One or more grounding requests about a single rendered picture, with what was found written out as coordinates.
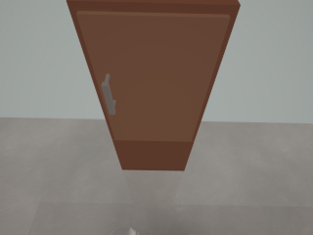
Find cupboard door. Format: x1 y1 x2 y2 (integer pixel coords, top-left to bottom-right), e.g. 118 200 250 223
76 11 231 142

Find handle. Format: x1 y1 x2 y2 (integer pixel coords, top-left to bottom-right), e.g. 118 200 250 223
101 73 116 116

